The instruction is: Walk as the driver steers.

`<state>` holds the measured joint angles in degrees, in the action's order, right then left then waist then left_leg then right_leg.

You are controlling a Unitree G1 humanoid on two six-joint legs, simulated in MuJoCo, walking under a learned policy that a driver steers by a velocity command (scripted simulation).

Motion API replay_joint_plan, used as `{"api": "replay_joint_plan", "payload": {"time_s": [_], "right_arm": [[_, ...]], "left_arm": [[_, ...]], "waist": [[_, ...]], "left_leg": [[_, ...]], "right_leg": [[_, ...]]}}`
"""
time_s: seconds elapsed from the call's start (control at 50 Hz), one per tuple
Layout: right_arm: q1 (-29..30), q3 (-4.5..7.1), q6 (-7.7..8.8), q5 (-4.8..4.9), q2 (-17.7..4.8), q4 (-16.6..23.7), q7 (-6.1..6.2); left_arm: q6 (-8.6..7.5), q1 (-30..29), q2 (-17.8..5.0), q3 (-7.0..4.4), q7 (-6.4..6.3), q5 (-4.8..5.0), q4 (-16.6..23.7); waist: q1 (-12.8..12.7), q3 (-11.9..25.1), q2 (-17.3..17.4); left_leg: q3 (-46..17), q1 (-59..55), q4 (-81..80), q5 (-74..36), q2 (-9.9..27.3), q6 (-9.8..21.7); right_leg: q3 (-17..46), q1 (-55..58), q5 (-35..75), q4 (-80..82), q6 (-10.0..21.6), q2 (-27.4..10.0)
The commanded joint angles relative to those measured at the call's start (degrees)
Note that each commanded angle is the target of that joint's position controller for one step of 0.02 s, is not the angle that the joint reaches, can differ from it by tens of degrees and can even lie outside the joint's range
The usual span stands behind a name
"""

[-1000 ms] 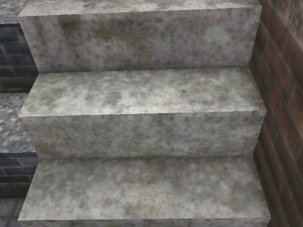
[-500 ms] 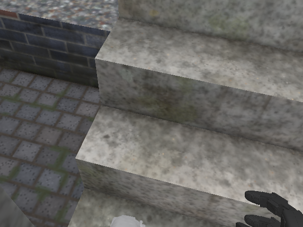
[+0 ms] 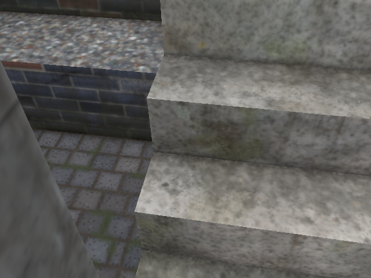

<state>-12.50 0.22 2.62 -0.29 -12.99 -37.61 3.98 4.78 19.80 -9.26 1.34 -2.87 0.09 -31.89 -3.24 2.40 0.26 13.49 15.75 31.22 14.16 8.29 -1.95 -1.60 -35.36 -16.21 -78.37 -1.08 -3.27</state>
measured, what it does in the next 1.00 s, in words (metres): steps to the right, turning right: right foot, then left foot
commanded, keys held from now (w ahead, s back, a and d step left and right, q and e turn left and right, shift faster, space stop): w+e+shift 0.32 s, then w+shift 0.36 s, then w+q+shift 0.32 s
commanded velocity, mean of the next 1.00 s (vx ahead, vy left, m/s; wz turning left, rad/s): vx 1.00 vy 0.00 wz -0.35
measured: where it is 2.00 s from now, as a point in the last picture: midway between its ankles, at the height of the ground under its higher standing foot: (234, 253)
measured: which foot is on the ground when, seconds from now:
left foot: down 0.00-0.12, up 0.14-0.40, down 0.42-0.78, up 0.80-1.00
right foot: up 0.00-0.08, down 0.10-0.42, up 0.44-0.78, down 0.80-1.00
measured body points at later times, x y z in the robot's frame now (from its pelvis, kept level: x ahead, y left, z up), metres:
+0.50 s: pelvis +0.02 -0.05 +0.00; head +0.04 -0.05 +0.45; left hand +0.33 +0.06 -0.05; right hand +0.09 -0.36 -0.07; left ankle +0.08 +0.05 -0.73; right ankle -0.06 -0.13 -0.64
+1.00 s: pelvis +0.07 -0.18 -0.01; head +0.08 -0.20 +0.44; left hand +0.21 +0.04 -0.12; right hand +0.22 -0.45 -0.08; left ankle +0.09 -0.04 -0.45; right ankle +0.04 -0.30 -0.73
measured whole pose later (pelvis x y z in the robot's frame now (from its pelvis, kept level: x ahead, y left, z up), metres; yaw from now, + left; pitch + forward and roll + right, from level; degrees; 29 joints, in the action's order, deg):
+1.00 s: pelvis +0.07 -0.18 -0.01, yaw -17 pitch +3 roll +0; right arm -7.1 0.3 0.0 0.2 -11.9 -31.0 2.5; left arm -4.9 20.8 -11.8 0.3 -2.3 -4.5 -44.2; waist -1.8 2.2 2.3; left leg -4.6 54.0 117.3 12.8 -1.1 -0.8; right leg -9.7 -19.8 -18.1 -35.6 0.1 -5.1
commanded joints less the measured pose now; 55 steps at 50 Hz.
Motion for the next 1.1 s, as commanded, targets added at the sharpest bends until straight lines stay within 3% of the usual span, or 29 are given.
{"api": "replay_joint_plan", "payload": {"time_s": [0.02, 0.08, 0.1, 0.12, 0.14, 0.16, 0.18, 0.2, 0.28, 0.36, 0.4, 0.42, 0.44, 0.46, 0.5, 0.56, 0.66, 0.7, 0.74, 0.78, 0.8, 0.82, 0.84, 0.86, 0.88, 0.92, 0.98, 1.02, 1.1], "right_arm": [[10.69, 3.42, 1.34, 1.14, -9.81, 7.15, -0.12], [16.56, 3.91, 1.04, 2.36, -10.02, 7.51, -1.16], [15.28, 4.41, 0.00, 2.83, -9.24, 8.52, -1.53], [12.51, 4.02, -1.00, 1.72, -6.21, 9.87, -0.93], [13.58, 3.22, -0.95, 0.02, -2.89, 13.86, -0.76], [16.57, 3.17, 0.93, 0.94, -3.96, 13.99, -1.79], [22.28, 3.50, 1.98, 2.77, -3.77, 15.06, -2.22], [22.92, 3.33, 2.89, 2.91, -2.79, 14.84, -2.66], [22.41, 4.10, 3.18, 1.30, -3.27, 12.57, -3.61], [13.73, 3.90, 1.33, 0.50, -2.34, 10.88, -2.88], [9.46, 2.83, 1.82, -1.85, 0.27, 7.46, -3.62], [2.01, 3.39, 2.66, -3.01, -1.67, 4.66, -4.26], [-0.41, 4.81, 2.92, -3.67, -8.76, 3.23, -4.58], [2.86, 6.06, 3.97, -2.58, -11.45, 4.00, -4.29], [2.56, 5.07, 3.46, 0.12, -5.54, 2.38, -3.03], [0.31, 4.36, 2.72, -1.66, -4.92, -0.79, -1.41], [5.82, 3.89, 2.33, -0.78, -7.71, 0.59, -0.03], [2.82, 3.80, 2.09, -0.28, -8.74, 0.00, 0.36], [3.23, 4.50, 1.88, 0.90, -12.34, 0.91, -0.29], [10.36, 2.39, 2.30, 3.09, -5.77, 5.81, -1.25], [10.41, -0.17, 2.68, 1.58, 3.86, 10.06, -1.62], [-4.62, 0.13, 3.63, 3.46, 3.66, 6.22, -1.29], [-7.80, 1.36, 2.87, 3.04, -0.43, 3.36, -1.20], [-0.69, 1.01, 1.82, 2.65, 0.08, 7.05, -1.03], [2.76, 0.23, 0.72, 1.58, 1.48, 8.93, -0.58], [4.53, -0.49, -1.13, -0.35, 1.83, 9.62, -1.29], [5.18, -1.25, -3.06, 0.26, 2.44, 11.08, -1.92], [10.05, -1.83, -4.19, 1.21, 2.93, 14.51, -1.65], [16.23, -3.11, -5.21, 1.51, 4.81, 18.39, -3.16]], "left_arm": [[-1.44, -4.59, -4.26, -2.49, 0.00, -0.45, 7.07], [-2.35, 0.84, -3.59, -2.68, 0.85, -0.47, 3.14], [-3.04, 5.59, -1.85, -2.50, 2.43, -1.34, -2.12], [-4.44, 7.32, -4.90, -3.34, 3.15, -1.66, -3.48], [-5.24, 7.49, -6.66, -3.70, 3.71, -1.28, -3.67], [-8.42, 9.22, -13.49, -6.97, 3.49, 0.94, -1.27], [-9.78, 4.59, -14.33, -7.57, 3.16, 1.01, 0.53], [-10.07, 0.53, -15.15, -7.79, 2.18, 0.56, 1.62], [-8.76, -12.51, -8.11, -4.81, -0.53, -1.41, 4.74], [-7.79, -15.79, -7.22, -4.11, -0.14, -1.01, 5.74], [-6.51, -16.73, -1.71, -1.45, 0.49, -0.68, 7.76], [-7.07, -18.15, -2.33, -1.30, 0.77, -0.56, 8.46], [-8.09, -14.41, 1.30, -0.06, 0.88, 0.08, 10.01], [-8.23, -3.23, -3.48, -1.89, 0.91, 2.65, 5.55], [-7.07, -7.38, -7.05, -3.22, 1.56, 1.06, 3.49], [-7.69, -13.38, -3.38, -1.72, 2.95, -2.06, 5.52], [-6.39, -15.09, -2.63, -0.89, 1.97, -0.98, 6.57], [-6.50, -19.53, -1.16, -0.39, 2.13, -0.70, 7.76], [-7.43, -11.21, -3.61, -1.57, 2.24, -0.24, 6.40], [-8.82, 3.20, -7.37, -4.28, 2.40, -3.32, -0.66], [-9.74, 3.92, -8.48, -3.56, 3.01, -4.63, -2.95], [-10.66, 6.51, -17.19, -5.63, 3.61, -6.09, -2.25], [-10.53, 7.11, -15.18, -5.72, 4.34, -4.88, -4.02], [-10.06, 1.22, -11.48, -4.52, 4.08, -3.32, -4.31], [-9.72, -1.74, -9.18, -3.78, 3.45, -2.45, -4.57], [-10.47, -2.78, -5.83, -2.14, 1.41, -4.58, -6.48], [-11.28, -0.90, -9.91, -2.36, -0.70, -4.83, -8.18], [-10.27, 5.63, -9.50, -2.99, -1.18, -2.64, -11.48], [-8.94, 7.94, -6.90, -1.86, -1.66, -2.76, -14.33]], "waist": [[-0.21, 1.15, 11.16], [-2.31, -2.24, 3.83], [-1.77, -3.14, -6.28], [0.04, -4.85, -24.62], [1.72, -7.62, -39.04], [-1.30, -2.05, -23.44], [-1.34, -2.97, -8.61], [0.80, -3.15, -1.12], [5.46, -0.82, -7.75], [8.58, 5.02, -10.40], [7.60, 5.25, -3.94], [9.15, 7.29, 0.99], [5.35, 5.19, 19.01], [0.83, 5.58, 22.56], [2.49, -1.92, 8.07], [2.75, -3.82, -0.67], [0.25, 0.76, 2.09], [2.91, 2.42, 7.91], [-0.99, 4.31, 14.25], [-8.28, 3.13, 3.10], [-3.66, 0.19, -16.41], [0.46, 12.28, -24.15], [-0.52, 15.30, -14.29], [0.72, 3.81, -12.83], [1.66, -0.07, -10.62], [2.57, 0.37, -5.44], [3.05, 2.71, -2.65], [1.20, -0.72, -3.28], [0.86, -5.15, -2.57]], "left_leg": [[-6.36, 0.24, -17.37, 6.36, 11.69, 6.32], [-5.37, -5.65, -7.16, -0.71, 10.53, 5.70], [-3.77, -8.28, 6.67, -11.72, 8.86, 4.45], [-1.86, 0.51, 22.51, 0.34, 3.95, 0.98], [-2.56, 16.91, 34.21, 26.65, -5.81, -1.95], [-12.26, 27.98, 43.99, 27.66, -7.31, -0.64], [-18.05, 31.99, 44.87, 22.97, -6.68, 1.17], [-19.62, 31.37, 42.05, 19.90, -4.92, 1.82], [-15.20, 8.63, 19.17, 11.18, -7.41, 1.23], [-12.24, -1.80, 2.27, 4.85, -8.08, -0.05], [-7.78, -9.90, -11.26, -7.35, -9.93, 0.00], [-14.12, -21.95, -10.43, -18.06, -5.86, 0.26], [-38.07, -27.80, -14.98, -22.84, 8.93, 8.45], [-55.14, -21.24, -16.38, -0.40, 20.03, 19.64], [-43.19, -14.03, -16.93, 20.01, 15.42, 19.31], [-29.56, -5.82, -16.07, 9.32, 8.41, 14.61], [-14.13, 6.44, -13.78, -4.89, 4.37, 10.71], [-15.29, 7.61, -14.32, -13.60, 4.83, 10.04], [-17.77, -0.92, -7.87, -29.21, 6.57, 10.49], [-13.38, 2.56, 22.08, -36.20, 0.80, 7.42], [-15.22, 24.43, 46.03, 12.33, -5.50, 4.17], [-25.31, 30.77, 72.11, 14.97, -12.74, 2.18], [-26.43, 34.25, 82.70, 12.52, -9.75, 1.88], [-23.58, 43.19, 81.53, 10.27, -8.18, 1.63], [-22.62, 45.98, 77.06, 6.77, -6.23, 1.86], [-22.13, 40.75, 80.25, -3.87, -6.09, 1.11], [-22.60, 47.05, 96.51, -4.22, -6.85, 1.07], [-23.05, 59.99, 104.95, 5.36, -5.86, 1.80], [-22.95, 67.70, 104.02, 5.41, -3.36, 1.71]], "right_leg": [[-0.97, 11.37, -8.40, 20.95, 2.63, -3.78], [-4.93, 13.59, -4.50, 41.97, 6.44, -3.59], [-6.57, 14.99, 2.24, 48.97, 7.50, -0.59], [-1.58, 17.18, 35.07, 44.46, 9.46, 0.33], [13.40, 18.76, 37.52, 47.94, 14.54, -0.34], [35.79, 27.08, 1.39, 59.83, 22.21, -8.65], [43.25, 28.26, -12.62, 65.79, 22.33, -13.13], [42.86, 27.64, -19.01, 67.18, 20.86, -14.24], [22.21, 19.70, 2.52, 64.23, 13.95, -4.99], [18.03, 24.42, 34.84, 51.99, 11.49, -2.64], [15.32, 23.50, 43.81, 37.41, 7.97, -0.16], [14.22, 11.36, 29.87, 28.82, 7.18, 1.24], [10.97, -7.36, -11.07, 15.65, 3.67, 8.11], [12.57, -12.25, -17.14, -2.14, 2.04, 4.57], [13.14, -21.33, -10.29, -20.82, 1.82, 3.09], [13.46, -20.09, -1.38, -20.25, 1.24, 2.18], [3.68, -0.53, 4.74, 11.49, -1.55, -2.14], [-2.25, 12.81, -5.12, 26.27, -1.85, -1.05], [-3.37, 19.64, -6.27, 37.67, 0.44, 1.25], [-3.08, 30.59, 11.08, 58.70, 3.97, 2.51], [4.95, 40.11, 41.76, 50.05, 3.05, -3.83], [30.82, 38.08, 41.22, 53.63, 16.59, -24.49], [33.16, 33.94, 10.03, 57.70, 21.27, -27.72], [26.66, 27.91, -5.03, 59.31, 17.97, -22.80], [21.23, 24.92, -7.14, 58.84, 13.38, -18.97], [13.20, 18.53, 5.87, 57.32, 11.68, -17.38], [10.34, 23.48, 11.59, 58.66, 12.27, -21.95], [9.88, 32.34, 2.30, 62.11, 10.09, -23.19], [1.51, 34.58, -2.18, 64.35, 7.45, -22.09]]}}
Velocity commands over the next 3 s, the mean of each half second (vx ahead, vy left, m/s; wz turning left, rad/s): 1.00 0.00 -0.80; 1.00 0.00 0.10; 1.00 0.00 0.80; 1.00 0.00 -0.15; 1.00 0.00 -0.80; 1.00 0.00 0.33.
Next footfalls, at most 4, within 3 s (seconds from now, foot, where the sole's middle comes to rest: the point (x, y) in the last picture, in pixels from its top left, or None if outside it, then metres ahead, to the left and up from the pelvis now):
0.10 right None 0.00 -0.14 -0.77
0.42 left None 0.12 0.04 -0.77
0.80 right None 0.08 -0.32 -0.77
1.36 left None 0.33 0.02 -0.55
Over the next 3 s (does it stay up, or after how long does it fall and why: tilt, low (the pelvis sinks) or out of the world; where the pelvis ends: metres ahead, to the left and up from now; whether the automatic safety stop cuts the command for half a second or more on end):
stays up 0.70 -0.23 0.57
